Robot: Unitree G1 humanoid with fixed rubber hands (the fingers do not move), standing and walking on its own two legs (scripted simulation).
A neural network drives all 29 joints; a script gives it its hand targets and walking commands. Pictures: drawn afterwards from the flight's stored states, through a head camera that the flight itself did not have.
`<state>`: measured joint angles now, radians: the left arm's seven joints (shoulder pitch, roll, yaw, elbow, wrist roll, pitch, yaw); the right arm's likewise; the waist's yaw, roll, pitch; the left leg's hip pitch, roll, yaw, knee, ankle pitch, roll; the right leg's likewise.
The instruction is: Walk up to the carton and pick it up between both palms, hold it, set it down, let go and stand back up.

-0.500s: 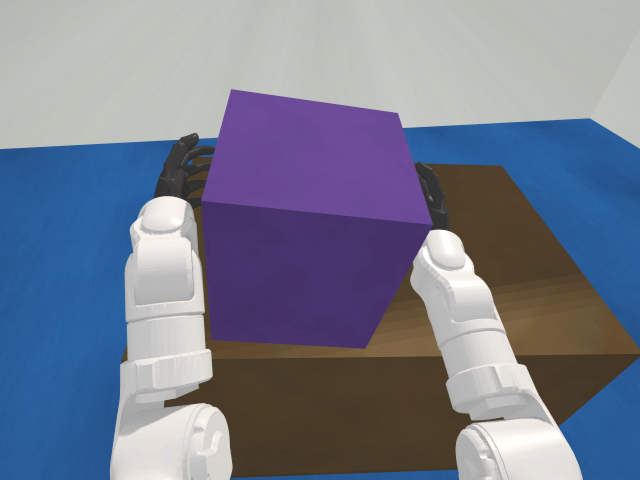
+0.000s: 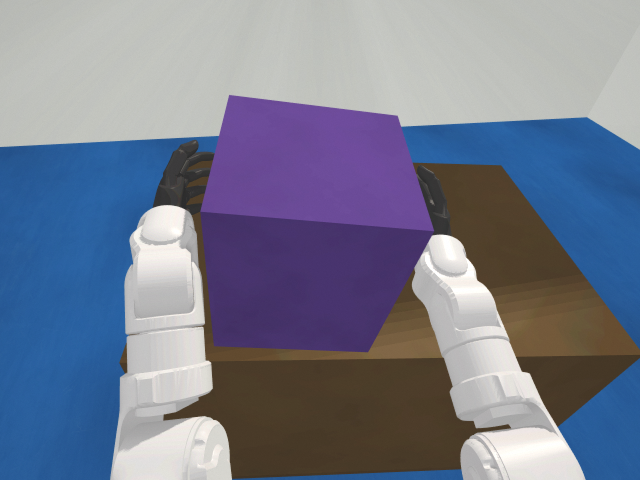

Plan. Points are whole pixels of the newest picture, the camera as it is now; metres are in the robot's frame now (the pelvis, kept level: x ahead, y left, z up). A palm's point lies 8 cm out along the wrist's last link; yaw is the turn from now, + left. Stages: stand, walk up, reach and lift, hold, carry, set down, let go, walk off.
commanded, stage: hold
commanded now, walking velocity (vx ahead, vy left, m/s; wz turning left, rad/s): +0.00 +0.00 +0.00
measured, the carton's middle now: (303, 233) +0.38 +0.01 +0.14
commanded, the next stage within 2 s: none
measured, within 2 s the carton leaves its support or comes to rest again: neither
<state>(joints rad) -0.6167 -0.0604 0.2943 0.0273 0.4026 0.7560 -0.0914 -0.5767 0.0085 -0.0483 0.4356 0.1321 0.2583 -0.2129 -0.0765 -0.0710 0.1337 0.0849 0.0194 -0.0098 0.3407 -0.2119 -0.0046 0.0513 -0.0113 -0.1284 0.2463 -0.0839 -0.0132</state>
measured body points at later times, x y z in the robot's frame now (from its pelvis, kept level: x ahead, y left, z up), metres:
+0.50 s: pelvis +0.00 +0.00 +0.00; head -0.04 +0.03 +0.45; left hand +0.37 +0.16 +0.20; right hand +0.36 -0.15 +0.17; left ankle +0.00 +0.12 -0.75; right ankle +0.05 -0.11 -0.75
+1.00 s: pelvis +0.00 -0.01 +0.00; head -0.03 +0.02 +0.45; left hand +0.38 +0.15 +0.20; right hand +0.37 -0.15 +0.17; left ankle +0.00 +0.12 -0.75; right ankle +0.05 -0.11 -0.75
